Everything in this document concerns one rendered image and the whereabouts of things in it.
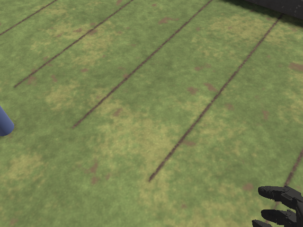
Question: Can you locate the right robot hand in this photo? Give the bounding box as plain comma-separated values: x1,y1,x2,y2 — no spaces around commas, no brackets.
252,185,303,227

